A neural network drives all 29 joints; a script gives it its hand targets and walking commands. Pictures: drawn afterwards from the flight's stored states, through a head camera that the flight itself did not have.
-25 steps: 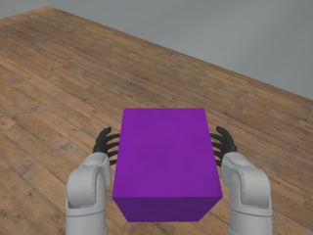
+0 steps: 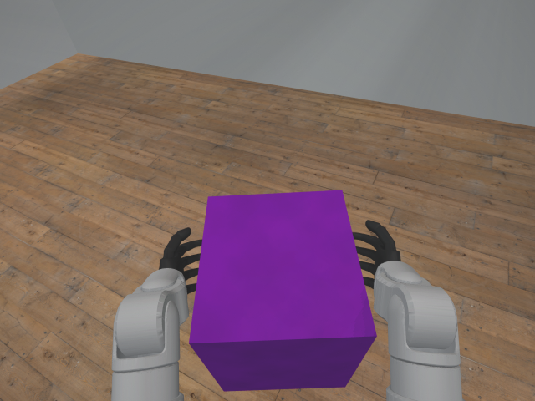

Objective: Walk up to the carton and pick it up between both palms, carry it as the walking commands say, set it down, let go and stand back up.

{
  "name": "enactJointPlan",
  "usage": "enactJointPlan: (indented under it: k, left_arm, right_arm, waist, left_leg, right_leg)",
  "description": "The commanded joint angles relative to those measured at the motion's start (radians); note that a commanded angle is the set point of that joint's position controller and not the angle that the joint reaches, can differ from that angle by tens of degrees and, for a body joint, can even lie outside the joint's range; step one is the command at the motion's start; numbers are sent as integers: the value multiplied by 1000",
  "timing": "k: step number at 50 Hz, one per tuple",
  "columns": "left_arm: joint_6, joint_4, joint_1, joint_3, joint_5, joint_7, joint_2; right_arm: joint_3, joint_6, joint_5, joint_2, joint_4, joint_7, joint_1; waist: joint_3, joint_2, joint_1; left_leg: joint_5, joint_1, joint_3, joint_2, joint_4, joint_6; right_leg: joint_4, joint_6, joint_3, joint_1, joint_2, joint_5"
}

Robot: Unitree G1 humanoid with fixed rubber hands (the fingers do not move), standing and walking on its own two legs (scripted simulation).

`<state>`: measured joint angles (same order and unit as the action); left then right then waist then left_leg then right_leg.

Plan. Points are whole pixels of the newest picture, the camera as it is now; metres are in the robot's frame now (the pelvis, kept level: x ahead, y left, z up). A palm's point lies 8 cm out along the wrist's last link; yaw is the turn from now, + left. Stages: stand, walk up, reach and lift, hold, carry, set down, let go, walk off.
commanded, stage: carry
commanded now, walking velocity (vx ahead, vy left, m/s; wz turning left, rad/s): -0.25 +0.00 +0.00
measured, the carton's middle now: (279, 296) +0.29 -0.01 +0.01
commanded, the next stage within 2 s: none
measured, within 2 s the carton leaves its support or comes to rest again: neither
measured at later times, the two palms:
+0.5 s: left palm out of the picture +0.09 +0.19 +0.08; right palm out of the picture +0.11 -0.10 +0.10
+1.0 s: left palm out of the picture -0.09 +0.14 +0.08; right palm out of the picture -0.09 -0.15 +0.08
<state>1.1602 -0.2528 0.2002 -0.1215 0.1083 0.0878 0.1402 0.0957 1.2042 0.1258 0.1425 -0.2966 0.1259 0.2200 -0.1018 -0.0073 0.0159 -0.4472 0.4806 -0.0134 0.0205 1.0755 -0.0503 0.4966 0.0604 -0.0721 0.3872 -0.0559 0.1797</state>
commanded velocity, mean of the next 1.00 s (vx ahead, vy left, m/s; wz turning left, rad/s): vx -0.25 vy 0.00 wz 0.00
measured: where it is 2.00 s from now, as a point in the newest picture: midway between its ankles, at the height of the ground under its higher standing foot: outside the picture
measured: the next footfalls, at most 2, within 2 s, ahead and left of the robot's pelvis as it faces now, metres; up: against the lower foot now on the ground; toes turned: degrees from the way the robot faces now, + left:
left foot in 0.20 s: -0.10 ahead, +0.13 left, +0.00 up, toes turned +8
right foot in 0.64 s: -0.25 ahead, -0.10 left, +0.00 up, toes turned -4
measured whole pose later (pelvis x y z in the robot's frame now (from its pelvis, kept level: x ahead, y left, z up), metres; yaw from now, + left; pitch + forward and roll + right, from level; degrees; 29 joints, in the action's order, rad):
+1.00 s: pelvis -0.37 +0.00 +0.00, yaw +1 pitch +5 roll +4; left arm 1.17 -0.26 0.21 -0.11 0.11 0.10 0.14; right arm 0.11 1.19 0.11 0.14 -0.30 0.12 0.21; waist -0.10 0.02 0.02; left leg -0.52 0.40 -0.05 0.01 0.85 -0.03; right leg 0.50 0.03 -0.06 0.45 -0.08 0.14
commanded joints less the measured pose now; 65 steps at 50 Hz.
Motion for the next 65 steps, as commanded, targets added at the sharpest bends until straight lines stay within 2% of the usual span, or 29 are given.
enactJointPlan:
  k: [1, 5, 8, 9, 10, 11, 12, 13, 17, 21, 25, 28, 29, 31, 32, 33, 34, 36, 38, 45, 46, 52, 54, 55, 56, 57, 59, 61, 65]
  left_arm:
    - [25, -21, 390, 655, -385, -265, 894]
    - [23, -46, 423, 685, -398, -253, 921]
    - [19, -71, 344, 708, -377, -235, 913]
    - [16, -83, 371, 722, -380, -231, 921]
    - [15, -111, 364, 744, -390, -231, 921]
    - [22, -75, 389, 735, -393, -233, 928]
    - [1, -158, 509, 762, -417, -231, 942]
    - [2, -124, 494, 771, -411, -237, 955]
    - [2, -155, 521, 777, -430, -219, 969]
    - [32, -52, 396, 743, -388, -212, 892]
    - [40, -48, 405, 738, -389, -212, 914]
    - [29, -44, 386, 724, -386, -209, 946]
    - [24, -62, 400, 729, -390, -210, 955]
    - [28, -47, 320, 720, -370, -213, 933]
    - [20, -61, 357, 708, -377, -220, 943]
    - [25, -25, 327, 696, -372, -231, 940]
    - [7, -34, 341, 694, -365, -240, 971]
    - [3, -118, 465, 697, -391, -244, 993]
    - [1, -100, 399, 705, -386, -239, 961]
    - [22, -3, 363, 637, -352, -251, 893]
    - [19, -35, 390, 680, -374, -250, 910]
    - [16, -50, 364, 696, -366, -233, 919]
    - [20, -60, 371, 708, -365, -237, 929]
    - [18, -68, 362, 704, -367, -236, 908]
    - [19, -64, 399, 718, -378, -234, 938]
    - [2, -161, 516, 767, -408, -228, 945]
    - [-3, -127, 525, 783, -437, -240, 993]
    - [-2, -128, 479, 796, -442, -230, 979]
    - [26, -103, 481, 774, -399, -206, 904]
  right_arm:
    - [-707, -4, -412, 924, -16, -241, 418]
    - [-703, -5, -426, 941, -10, -252, 418]
    - [-698, -13, -439, 949, 1, -268, 345]
    - [-696, -17, -435, 944, 0, -277, 344]
    - [-689, -20, -437, 938, -4, -282, 324]
    - [-686, -18, -419, 950, 22, -286, 311]
    - [-707, -37, -430, 974, -36, -295, 389]
    - [-710, -35, -420, 957, -58, -291, 410]
    - [-651, -43, -434, 934, -96, -292, 415]
    - [-598, -27, -359, 847, -13, -285, 289]
    - [-603, -16, -361, 876, 6, -293, 313]
    - [-637, -23, -403, 897, -39, -297, 375]
    - [-653, -21, -403, 894, -51, -295, 379]
    - [-664, -25, -406, 886, -53, -292, 332]
    - [-681, -25, -410, 902, -46, -289, 351]
    - [-702, -28, -420, 906, -82, -288, 390]
    - [-746, -26, -441, 913, -170, -290, 517]
    - [-753, -35, -462, 966, -133, -298, 541]
    - [-750, -34, -474, 967, -72, -291, 438]
    - [-727, -3, -427, 918, -43, -260, 446]
    - [-716, -9, -442, 915, -47, -260, 430]
    - [-716, -10, -447, 931, -32, -265, 386]
    - [-698, -11, -432, 932, -10, -276, 377]
    - [-699, -12, -439, 928, 0, -283, 357]
    - [-699, -16, -424, 942, 7, -291, 352]
    - [-686, -34, -418, 952, -8, -301, 348]
    - [-682, -38, -426, 961, -88, -288, 464]
    - [-653, -48, -431, 916, -108, -287, 397]
    - [-588, -33, -370, 878, 0, -292, 308]
  waist:
    - [-219, 240, -26]
    - [-240, 247, -28]
    - [-318, 100, -16]
    - [-304, 11, -13]
    - [-257, -246, -17]
    - [-168, -279, -6]
    - [-154, -207, 3]
    - [-121, -87, 1]
    - [-182, -155, -14]
    - [-232, -232, -7]
    - [-270, -241, 3]
    - [-272, -249, 3]
    - [-259, -148, -5]
    - [-299, -137, -6]
    - [-290, 17, -9]
    - [-258, 234, -15]
    - [-196, 369, -39]
    - [-156, 102, -24]
    - [-134, 77, -21]
    - [-179, 265, -23]
    - [-190, 202, -24]
    - [-274, 240, -16]
    - [-260, 27, -9]
    - [-243, -174, -8]
    - [-149, -292, -7]
    - [-142, -236, 5]
    - [-153, -34, -3]
    - [-187, -162, -16]
    - [-198, -214, -9]
  left_leg:
    - [-81, 14, -45, 10, -221, 29]
    - [-40, -73, -62, 14, -428, 58]
    - [186, -270, -51, -51, -716, 67]
    - [206, -340, 54, -155, -751, 85]
    - [436, -403, 282, -382, -783, 152]
    - [752, -328, 281, -514, -751, 248]
    - [757, -220, 163, -464, -705, 287]
    - [632, -122, 127, -371, -718, 244]
    - [688, -281, 7, -283, -622, 157]
    - [896, -453, 127, -296, -584, 187]
    - [641, -428, 179, -304, -668, 198]
    - [723, -419, 165, -309, -645, 206]
    - [668, -408, 127, -295, -627, 175]
    - [487, -251, 122, -258, -643, 101]
    - [354, -137, 56, -217, -564, 66]
    - [89, 73, -17, -143, -410, 19]
    - [-142, 90, -81, -46, -112, 20]
    - [-69, 99, 45, -51, 133, 30]
    - [8, 116, 20, -46, 205, 11]
    - [-44, 107, -38, -12, -92, 3]
    - [-103, 64, -45, -4, -192, 10]
    - [60, -179, -97, 1, -589, 62]
    - [111, -326, 33, -121, -764, 84]
    - [240, -382, 267, -352, -802, 151]
    - [589, -298, 328, -532, -789, 238]
    - [768, -205, 206, -491, -716, 265]
    - [720, -170, 41, -315, -673, 184]
    - [728, -251, -4, -276, -644, 152]
    - [536, -325, 59, -249, -643, 132]
  right_leg:
    - [-173, 52, 257, -273, -223, -138]
    - [-165, 62, 257, -262, -228, -248]
    - [-64, 10, 184, -207, -195, -346]
    - [-12, -41, 140, -80, -166, -196]
    - [122, -96, 42, 141, -55, 179]
    - [376, -111, -21, 221, 20, 371]
    - [580, -97, 55, 186, 11, 328]
    - [686, -99, 96, 156, 43, 281]
    - [793, -125, 94, 220, 80, 205]
    - [531, -131, 71, 238, 80, 333]
    - [314, -116, 17, 117, 83, 355]
    - [137, -104, -8, 54, 86, 286]
    - [-6, -114, -39, -5, 82, 178]
    - [-131, -91, 16, -223, 40, 99]
    - [-176, -66, 127, -314, -64, 89]
    - [-161, -3, 364, -358, -312, -217]
    - [-147, 124, 360, -161, -383, -408]
    - [-126, 97, 218, -149, -289, -459]
    - [-90, 63, 140, -116, -228, -455]
    - [-102, 57, 232, -254, -209, -316]
    - [-103, 74, 263, -241, -229, -342]
    - [-137, 24, 238, -188, -229, -230]
    - [-41, -51, 145, -34, -145, -27]
    - [103, -97, 55, 151, -53, 181]
    - [380, -126, -33, 259, 27, 376]
    - [579, -95, 82, 213, 5, 319]
    - [729, -109, 105, 156, 46, 212]
    - [764, -131, 92, 211, 62, 194]
    - [489, -128, 55, 163, 66, 244]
